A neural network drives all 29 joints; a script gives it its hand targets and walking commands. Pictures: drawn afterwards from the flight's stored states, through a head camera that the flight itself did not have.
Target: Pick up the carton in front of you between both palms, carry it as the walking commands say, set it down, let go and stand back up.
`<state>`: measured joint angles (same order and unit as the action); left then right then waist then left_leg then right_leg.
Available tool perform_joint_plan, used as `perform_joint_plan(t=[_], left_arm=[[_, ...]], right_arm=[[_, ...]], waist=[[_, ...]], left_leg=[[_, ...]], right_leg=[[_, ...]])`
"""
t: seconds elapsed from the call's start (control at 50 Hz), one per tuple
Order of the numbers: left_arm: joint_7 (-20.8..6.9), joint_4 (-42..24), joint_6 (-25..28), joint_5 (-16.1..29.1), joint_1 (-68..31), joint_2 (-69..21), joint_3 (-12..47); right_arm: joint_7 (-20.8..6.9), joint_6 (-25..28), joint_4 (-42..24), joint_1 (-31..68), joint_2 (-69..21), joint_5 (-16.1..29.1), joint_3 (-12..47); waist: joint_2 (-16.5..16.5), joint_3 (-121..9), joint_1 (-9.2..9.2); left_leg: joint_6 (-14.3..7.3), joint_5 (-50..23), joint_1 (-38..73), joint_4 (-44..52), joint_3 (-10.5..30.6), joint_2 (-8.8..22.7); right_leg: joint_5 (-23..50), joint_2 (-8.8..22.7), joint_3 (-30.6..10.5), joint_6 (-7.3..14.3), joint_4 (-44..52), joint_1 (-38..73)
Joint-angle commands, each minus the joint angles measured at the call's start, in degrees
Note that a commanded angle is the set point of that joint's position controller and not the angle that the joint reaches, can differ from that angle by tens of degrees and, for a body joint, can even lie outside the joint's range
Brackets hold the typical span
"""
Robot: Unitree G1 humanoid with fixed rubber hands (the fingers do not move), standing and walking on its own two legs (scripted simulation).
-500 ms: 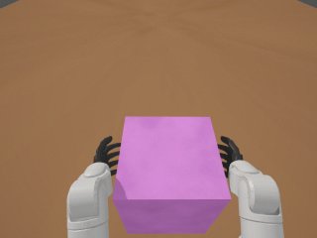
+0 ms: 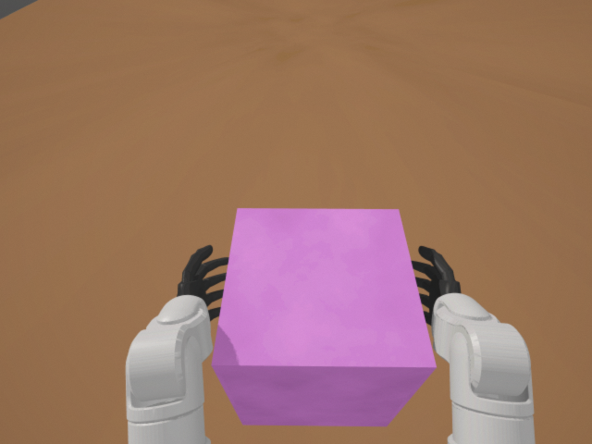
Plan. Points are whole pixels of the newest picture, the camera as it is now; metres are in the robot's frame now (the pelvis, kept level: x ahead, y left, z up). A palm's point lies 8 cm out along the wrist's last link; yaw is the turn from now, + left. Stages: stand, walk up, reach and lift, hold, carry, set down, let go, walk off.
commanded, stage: carry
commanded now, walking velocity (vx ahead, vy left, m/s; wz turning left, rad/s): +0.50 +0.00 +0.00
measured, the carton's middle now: (316, 323) +0.28 +0.00 +0.03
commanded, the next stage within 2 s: none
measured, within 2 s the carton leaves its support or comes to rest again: neither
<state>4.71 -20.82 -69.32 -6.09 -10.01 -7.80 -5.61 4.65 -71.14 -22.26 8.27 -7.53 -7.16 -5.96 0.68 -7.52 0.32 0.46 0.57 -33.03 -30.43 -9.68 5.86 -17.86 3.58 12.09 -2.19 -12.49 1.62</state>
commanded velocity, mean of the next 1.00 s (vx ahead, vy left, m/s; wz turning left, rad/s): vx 0.20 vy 0.00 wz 0.00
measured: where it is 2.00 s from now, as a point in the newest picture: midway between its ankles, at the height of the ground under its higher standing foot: (304, 370)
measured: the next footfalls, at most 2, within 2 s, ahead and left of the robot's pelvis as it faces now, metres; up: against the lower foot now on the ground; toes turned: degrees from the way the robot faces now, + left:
left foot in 0.06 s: +0.21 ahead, +0.12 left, +0.00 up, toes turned +12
right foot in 0.54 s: +0.57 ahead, -0.09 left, +0.00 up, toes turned -4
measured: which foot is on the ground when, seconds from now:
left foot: up 0.00-0.04, down 0.06-0.56, up 0.58-0.84, down 0.86-1.00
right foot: down 0.00-0.08, up 0.10-0.52, down 0.54-1.00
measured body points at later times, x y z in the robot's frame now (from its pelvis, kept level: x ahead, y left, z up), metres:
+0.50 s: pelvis +0.34 +0.02 -0.01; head +0.33 +0.02 +0.44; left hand +0.62 +0.17 +0.09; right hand +0.62 -0.14 +0.08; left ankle +0.17 +0.11 -0.74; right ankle +0.51 -0.10 -0.72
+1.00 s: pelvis +0.56 +0.01 +0.00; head +0.53 +0.02 +0.45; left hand +0.84 +0.16 +0.09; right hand +0.83 -0.14 +0.09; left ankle +0.57 +0.13 -0.74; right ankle +0.53 -0.08 -0.74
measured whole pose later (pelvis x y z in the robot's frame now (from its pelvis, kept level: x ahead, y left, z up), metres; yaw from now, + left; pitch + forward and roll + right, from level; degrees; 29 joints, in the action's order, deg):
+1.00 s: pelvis +0.56 +0.01 +0.00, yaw +0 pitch +3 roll +0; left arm 4.1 -18.1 -69.3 -7.1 -10.3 -7.8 -6.6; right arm 4.1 -70.4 -18.0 9.2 -7.7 -7.5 -6.1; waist -0.9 -7.8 0.1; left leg 0.4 13.4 -16.5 -27.5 -9.2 3.9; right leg -17.5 3.4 11.5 1.0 -28.3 -13.3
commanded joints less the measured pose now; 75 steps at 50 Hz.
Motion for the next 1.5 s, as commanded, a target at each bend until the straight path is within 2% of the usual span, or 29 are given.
perform_joint_plan(t=[0.0, 0.02, 0.04, 0.06, 0.08, 0.12, 0.14, 0.22, 0.34, 0.44, 0.5, 0.52, 0.54, 0.56, 0.58, 0.6, 0.64, 0.66, 0.74, 0.78, 0.82, 0.88, 0.98, 1.06, 1.1, 1.18, 1.22, 1.32, 1.48], left_arm=[[-14.1, 2.0, -1.8, 21.0, -20.8, -49.2, 38.7], [-14.1, 2.7, -1.9, 20.5, -20.3, -49.2, 38.4], [-14.2, 2.9, -2.0, 20.2, -20.6, -48.6, 38.6], [-14.3, 1.4, -2.4, 20.3, -21.4, -49.1, 39.5], [-14.5, 2.1, -2.2, 20.7, -22.3, -50.2, 39.9], [-14.6, 2.3, -0.5, 21.8, -24.9, -54.7, 40.9], [-14.8, 0.6, 0.5, 21.6, -24.8, -55.3, 41.6], [-13.7, 1.5, 2.3, 21.2, -21.0, -57.7, 42.9], [-13.1, -1.7, 2.1, 20.5, -19.5, -54.3, 42.8], [-13.5, -2.9, -0.3, 21.7, -21.9, -50.3, 41.6], [-13.7, -0.6, -1.7, 21.5, -19.0, -48.2, 39.7], [-14.0, -2.0, -1.8, 21.8, -21.3, -47.6, 39.7], [-14.2, 0.3, -2.1, 21.2, -20.1, -47.0, 38.8], [-14.1, 1.8, -1.5, 21.0, -18.6, -47.8, 38.4], [-14.3, 0.5, -1.4, 21.4, -18.8, -49.8, 38.3], [-14.4, 1.1, -1.0, 21.5, -20.0, -52.5, 38.3], [-14.8, 0.4, 0.2, 22.3, -21.4, -55.3, 38.9], [-14.9, -0.7, 0.9, 22.2, -21.6, -56.1, 39.4], [-15.5, -1.2, 1.4, 22.1, -18.8, -55.5, 39.6], [-15.5, -1.3, 1.5, 22.3, -18.0, -54.1, 39.7], [-15.1, -2.7, 1.0, 21.8, -20.4, -52.3, 39.6], [-14.6, -1.7, -0.4, 20.9, -21.1, -50.4, 39.2], [-15.2, 4.9, -1.5, 20.5, -21.1, -50.5, 39.2], [-15.8, 6.4, 0.5, 20.5, -22.7, -52.3, 39.8], [-15.8, 7.4, 2.3, 19.8, -23.3, -53.2, 40.3], [-15.6, 9.1, 5.7, 18.8, -23.1, -52.7, 39.5], [-15.6, 9.4, 7.4, 17.4, -21.5, -52.4, 39.4], [-15.3, 11.1, 11.0, 14.4, -20.0, -50.3, 37.2], [-14.8, 17.1, 19.0, 9.7, -19.3, -46.4, 31.7]], right_arm=[[-13.9, -0.2, -0.4, 25.4, -47.6, 22.8, 39.9], [-14.0, -0.2, 1.0, 24.7, -47.2, 22.4, 39.2], [-14.3, -0.1, 1.9, 23.3, -47.2, 22.2, 38.7], [-14.5, 0.4, 3.9, 23.0, -46.4, 21.6, 38.1], [-14.8, 0.7, 3.8, 23.8, -48.1, 22.3, 38.3], [-15.2, 1.9, 3.0, 25.4, -53.2, 23.0, 39.5], [-15.5, 2.6, 1.2, 27.6, -55.0, 23.8, 39.9], [-16.2, 4.0, -0.1, 25.1, -55.1, 24.5, 40.7], [-16.1, 3.6, -2.5, 23.1, -50.4, 23.7, 40.2], [-14.7, 2.0, -2.1, 23.2, -47.4, 23.1, 39.9], [-14.4, 0.6, -2.1, 23.4, -44.8, 22.4, 39.2], [-14.4, 0.2, -1.2, 23.7, -44.9, 22.0, 38.8], [-14.4, -0.1, -2.6, 23.8, -44.6, 22.1, 39.5], [-14.5, -0.3, -3.5, 25.3, -46.0, 23.0, 40.1], [-14.4, -0.1, -2.1, 25.3, -47.1, 22.4, 40.3], [-14.5, 0.3, -2.9, 27.4, -48.6, 22.8, 41.1], [-14.3, 1.7, -4.2, 29.4, -51.7, 23.6, 42.4], [-14.1, 2.2, -4.4, 29.1, -53.3, 23.4, 42.4], [-13.6, 3.3, -3.9, 24.6, -53.6, 22.3, 42.7], [-13.6, 3.0, -5.3, 25.2, -52.7, 22.6, 43.0], [-13.9, 2.4, -3.9, 24.9, -51.7, 22.6, 42.7], [-14.4, 0.7, -2.3, 25.6, -49.0, 22.5, 40.8], [-15.0, 0.8, 5.1, 23.3, -49.6, 21.3, 39.2], [-15.6, 2.7, 6.7, 24.9, -51.7, 21.4, 39.5], [-15.5, 4.3, 7.3, 27.0, -52.5, 21.5, 40.0], [-15.6, 7.8, 8.9, 26.0, -52.1, 19.9, 40.2], [-15.6, 9.4, 8.6, 25.9, -51.0, 19.1, 40.0], [-15.4, 13.2, 11.1, 24.7, -49.5, 16.9, 38.8], [-14.6, 21.2, 17.5, 22.8, -45.4, 10.8, 32.4]], waist=[[-9.2, -6.5, -0.6], [-7.5, -10.3, -1.01], [-0.1, -11.8, -2.37], [17.4, -16.4, -1.77], [18.2, -14.8, -1.24], [6.5, -15.3, -1.32], [4.0, -15.0, -1.06], [6.8, -12.1, -1.08], [8.1, -5.9, -1.28], [8.6, -1.0, -1.63], [6.4, -6.4, 0.2], [3.2, -9.9, 0.51], [-8.1, -16.3, 0.99], [-16.4, -20.6, 1.24], [-12.7, -21.8, 0.83], [-10.6, -20.8, 0.42], [-6.4, -16.0, -0.16], [-5.5, -16.0, -0.25], [-10.7, -17.3, 0.09], [-8.6, -17.9, -0.37], [-6.1, -15.5, -0.39], [1.3, -13.3, 0.37], [2.9, -11.5, -0.19], [1.1, -12.2, -0.28], [1.7, -13.9, -0.24], [-2.1, -13.8, -0.41], [-0.2, -13.5, -0.53], [0.1, -11.1, -0.33], [-1.0, -10.4, -0.32]], left_leg=[[-1.1, 1.9, 15.0, 4.3, -4.8, -3.1], [-0.9, 6.4, 25.4, 4.3, -7.6, -6.1], [-1.4, 13.0, 34.1, 6.9, 3.3, 1.1], [-9.2, 20.8, 44.7, 14.9, 31.7, 16.6], [-11.2, 13.8, 46.2, 19.6, 38.8, 19.8], [-10.5, 0.7, 42.1, 15.2, 26.1, 16.0], [-8.6, -0.5, 39.3, 15.1, 21.6, 15.0], [-6.5, -3.0, 37.1, 18.3, 11.1, 11.8], [-6.8, -2.8, 38.3, 21.1, 4.5, 8.3], [-5.2, -20.3, 37.7, 16.9, -0.1, 7.1], [-1.1, -30.3, 33.6, -1.5, -5.5, 3.8], [0.9, -17.9, 25.4, -11.4, -4.2, 2.4], [3.1, 5.3, 10.1, -26.2, -1.8, -2.1], [3.4, 29.9, 3.0, -39.1, 1.4, -7.8], [1.9, 30.8, 2.3, -43.1, 7.7, -4.9], [0.6, 29.6, 3.3, -39.1, 9.6, -2.4], [0.1, 25.5, 6.3, -23.3, 9.4, 1.0], [0.7, 23.6, 10.7, -18.3, 7.6, -0.4], [1.3, 18.5, 15.7, -4.3, 3.5, -2.3], [1.4, 10.1, 19.5, 1.3, 1.7, -2.1], [1.9, -0.4, 22.7, 9.7, 1.7, -0.5], [0.2, -11.3, 24.7, 5.6, 7.2, 6.6], [-0.5, -22.0, 24.3, 2.7, 6.0, 5.5], [-0.6, -28.0, 24.2, 0.9, 5.7, 4.9], [-0.7, -27.0, 25.4, 0.0, 4.7, 4.4], [-0.7, -20.9, 24.3, -0.6, 5.2, 4.2], [-0.7, -19.1, 24.2, -1.0, 5.0, 4.1], [-0.9, -10.8, 22.4, 0.8, 5.4, 4.1], [-1.6, -5.0, 21.2, 2.5, 6.1, 4.1]], right_leg=[[30.1, 9.8, 0.5, 4.5, -8.1, 0.1], [32.1, 6.8, 2.7, 3.7, -17.2, -3.5], [22.5, 5.2, 1.8, 1.6, -30.4, -12.2], [3.1, -1.8, 0.4, -0.9, -47.5, -28.4], [-9.1, -2.8, -6.9, -0.5, -56.1, -37.4], [-5.1, 2.7, -12.4, 2.6, -58.5, -39.4], [-1.3, 4.4, -12.4, 3.0, -55.3, -38.5], [4.6, 3.4, -8.0, 1.7, -46.0, -39.3], [13.3, 2.8, -4.1, 0.5, -26.1, -41.0], [17.2, -0.3, 0.3, 2.6, -16.6, -33.0], [22.9, -5.6, 5.6, 2.5, -9.2, -11.2], [30.5, -0.1, 0.8, 2.6, -9.9, 0.7], [47.0, 15.5, -19.0, 9.9, -14.7, 15.7], [58.2, 21.8, -30.5, 18.0, -9.8, 19.3], [56.7, 21.1, -26.2, 18.0, -8.8, 15.3], [50.3, 18.8, -22.3, 15.5, -7.5, 10.8], [41.6, 15.1, -13.1, 10.5, -4.8, 1.6], [39.4, 13.3, -10.4, 9.3, -4.1, -1.9], [36.2, 12.5, -6.1, 10.2, -4.2, -4.7], [30.3, 10.9, -3.6, 9.3, -6.6, -6.4], [21.9, 8.3, -3.0, 6.3, -9.0, -9.0], [14.6, 5.6, -4.9, 2.5, -11.9, -11.9], [26.0, 5.9, -5.9, 1.1, -16.0, -10.9], [30.7, 5.6, -5.4, 0.7, -17.7, -10.4], [31.9, 5.2, -5.6, 1.0, -17.7, -9.7], [33.2, 6.0, -5.7, 1.3, -17.7, -8.7], [33.2, 6.1, -6.3, 1.5, -17.5, -8.9], [24.1, 5.9, -6.5, 1.9, -15.6, -10.9], [19.7, 6.2, -7.0, 2.2, -14.1, -10.8]])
